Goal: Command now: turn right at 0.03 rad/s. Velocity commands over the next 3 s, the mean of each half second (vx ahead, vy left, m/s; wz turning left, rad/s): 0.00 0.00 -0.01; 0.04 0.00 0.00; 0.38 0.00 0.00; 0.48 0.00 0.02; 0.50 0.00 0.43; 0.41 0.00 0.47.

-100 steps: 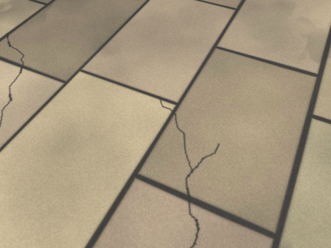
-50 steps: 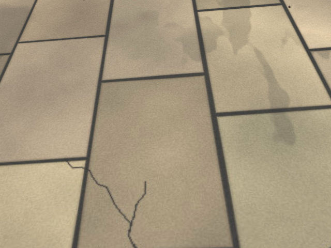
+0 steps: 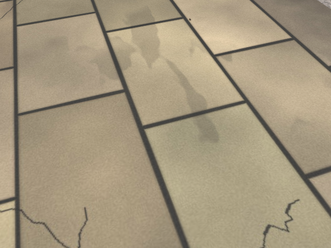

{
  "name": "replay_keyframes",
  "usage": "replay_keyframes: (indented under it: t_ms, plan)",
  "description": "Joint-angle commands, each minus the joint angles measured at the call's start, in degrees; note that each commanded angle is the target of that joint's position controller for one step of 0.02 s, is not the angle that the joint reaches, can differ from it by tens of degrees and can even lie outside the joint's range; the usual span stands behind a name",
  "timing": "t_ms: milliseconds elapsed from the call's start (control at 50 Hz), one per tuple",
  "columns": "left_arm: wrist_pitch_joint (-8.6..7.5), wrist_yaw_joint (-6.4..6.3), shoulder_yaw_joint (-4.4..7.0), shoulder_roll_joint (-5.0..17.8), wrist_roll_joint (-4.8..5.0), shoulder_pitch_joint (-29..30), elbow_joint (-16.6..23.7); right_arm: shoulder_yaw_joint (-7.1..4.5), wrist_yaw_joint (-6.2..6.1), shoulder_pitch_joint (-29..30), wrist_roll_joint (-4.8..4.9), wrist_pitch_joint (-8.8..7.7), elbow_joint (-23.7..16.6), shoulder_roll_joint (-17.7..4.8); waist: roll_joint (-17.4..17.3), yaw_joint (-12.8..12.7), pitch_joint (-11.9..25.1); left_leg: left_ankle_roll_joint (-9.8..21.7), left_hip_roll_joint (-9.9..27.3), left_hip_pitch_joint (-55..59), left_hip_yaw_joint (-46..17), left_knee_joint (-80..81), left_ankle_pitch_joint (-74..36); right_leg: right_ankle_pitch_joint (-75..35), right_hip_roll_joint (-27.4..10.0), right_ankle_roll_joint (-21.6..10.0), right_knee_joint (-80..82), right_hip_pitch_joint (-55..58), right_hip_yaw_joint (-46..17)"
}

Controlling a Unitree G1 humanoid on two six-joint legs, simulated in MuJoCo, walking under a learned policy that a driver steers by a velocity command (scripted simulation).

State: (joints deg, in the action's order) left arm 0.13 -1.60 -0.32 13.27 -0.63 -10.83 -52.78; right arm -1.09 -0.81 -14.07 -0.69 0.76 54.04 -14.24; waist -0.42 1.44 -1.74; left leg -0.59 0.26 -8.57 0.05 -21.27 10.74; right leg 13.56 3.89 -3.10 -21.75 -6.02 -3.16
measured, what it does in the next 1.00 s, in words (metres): stands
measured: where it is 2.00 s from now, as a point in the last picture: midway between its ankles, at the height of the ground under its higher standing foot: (147, 247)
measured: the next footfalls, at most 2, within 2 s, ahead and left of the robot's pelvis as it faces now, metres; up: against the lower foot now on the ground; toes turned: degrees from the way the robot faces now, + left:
left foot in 1.18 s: +0.12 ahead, +0.13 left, +0.00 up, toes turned +4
right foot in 1.66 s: +0.47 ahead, +0.00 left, +0.00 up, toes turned -3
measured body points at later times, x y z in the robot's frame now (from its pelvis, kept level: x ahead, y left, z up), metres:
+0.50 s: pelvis +0.01 +0.00 +0.00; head +0.01 -0.01 +0.45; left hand +0.02 +0.24 -0.15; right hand +0.02 -0.24 -0.16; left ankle +0.01 +0.13 -0.75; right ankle -0.02 -0.09 -0.75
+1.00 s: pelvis +0.02 +0.00 -0.01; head +0.02 +0.00 +0.44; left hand -0.01 +0.24 -0.16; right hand +0.01 -0.23 -0.17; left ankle +0.01 +0.12 -0.74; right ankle -0.02 -0.09 -0.74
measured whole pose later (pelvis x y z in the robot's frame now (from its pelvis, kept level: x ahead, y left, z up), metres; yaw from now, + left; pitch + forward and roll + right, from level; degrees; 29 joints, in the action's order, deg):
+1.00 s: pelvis +0.02 +0.00 -0.01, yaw +1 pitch -1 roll +0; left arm 0.2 -2.4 0.6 9.8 -0.8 -19.4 -65.3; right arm 0.0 -1.7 -17.6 -1.8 0.9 66.2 -9.8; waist -0.3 -0.2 0.1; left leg 2.0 0.4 -12.6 0.1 -32.5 23.0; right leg 18.1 4.4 -4.3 -24.5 -6.1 -2.6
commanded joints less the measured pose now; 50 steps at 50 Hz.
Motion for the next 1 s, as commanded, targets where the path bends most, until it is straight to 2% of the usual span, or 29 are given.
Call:
replay_keyframes:
  t_ms: [20, 200, 380, 860, 880, 900, 940, 960, 980, 1000]
  plan:
    - [-0.69, -0.32, 1.42, 6.9, 0.07, -0.9, 0.1, -0.98, -0.32, -0.5, 0.02, -0.52, 0.0, -5.3, 0.6, -0.5, -0.3, 1.3, 4.3, 2.2, -4.4, 2.0, -6.1, -7.8, -8.1, -1.3, 5.7, -4.0, -7.4]
    - [-0.76, -0.7, 0.95, 6.0, 0.16, -3.2, -5.1, -0.42, -0.85, -0.9, 0.04, -0.34, 5.4, -4.5, 0.6, -0.5, -0.5, 1.6, 4.7, 2.7, -4.4, 1.9, -6.4, -9.5, -7.7, -1.3, 5.8, -3.8, -6.7]
    - [-0.71, -0.98, 0.43, 4.6, 0.15, -5.7, -8.7, 0.23, -1.21, -1.5, 0.07, -0.28, 8.8, -3.1, 0.6, -0.8, -1.1, 1.7, 4.8, 2.0, -4.3, 1.7, -6.7, -10.7, -7.5, -1.2, 5.3, -3.5, -6.0]
    - [-0.76, -1.34, 0.18, 1.1, 0.11, -9.4, -12.5, 0.93, -1.85, -4.4, 0.06, -0.39, 12.5, 0.0, 0.3, -1.0, -2.3, 1.9, 4.8, 0.7, -4.2, 1.2, -6.2, -11.0, -7.3, -1.0, 4.6, -3.4, -5.3]
    - [-0.73, -1.32, 0.13, 0.8, 0.04, -9.9, -12.6, 1.04, -1.83, -4.9, -0.03, -0.36, 12.7, 0.4, 0.5, -1.1, -1.1, 2.0, 4.2, 1.0, -3.9, 1.4, -2.4, -5.5, -6.9, -1.2, 5.4, -3.0, -5.3]
    - [-0.56, -1.3, 0.46, 1.5, -0.02, -10.1, -12.6, 0.86, -1.78, -4.8, -0.21, -0.27, 12.6, 0.1, 1.1, -1.3, -1.8, 2.2, 3.0, 0.1, -3.1, 0.2, 3.0, 2.3, -6.3, -1.7, 6.0, -3.8, -5.7]
    - [0.1, -1.15, 1.76, 4.1, -0.11, -11.7, -12.5, 0.39, -1.34, -3.7, -0.71, -0.01, 11.3, -0.2, 4.4, -2.2, -4.5, 3.3, -0.6, -5.9, -0.3, -6.1, 17.0, 22.9, -7.2, -4.8, 7.4, -5.8, -9.7]
    - [0.33, -1.01, 2.27, 4.7, -0.18, -13.8, -12.7, 0.39, -0.95, -2.1, -1.12, -0.04, 10.2, 0.2, 5.9, -3.4, -7.2, 3.5, -1.8, -11.5, 0.9, -10.3, 19.8, 31.0, -9.8, -6.8, 9.8, -5.8, -14.1]
    - [0.39, -0.93, 2.76, 5.5, -0.22, -16.0, -13.0, 0.67, -0.57, -0.7, -1.61, -0.33, 8.9, 1.6, 8.3, -4.4, -9.1, 3.6, -2.3, -15.9, 2.9, -15.0, 19.0, 36.1, -13.9, -9.2, 12.6, -5.2, -19.7]
    - [0.2, -0.88, 3.08, 5.4, -0.37, -16.8, -13.0, 0.78, -0.27, 0.6, -1.97, -0.9, 7.7, 2.1, 9.0, -4.8, -11.0, 3.9, -0.7, -18.9, 3.4, -19.2, 16.4, 36.3, -17.4, -11.3, 14.5, -5.4, -23.7]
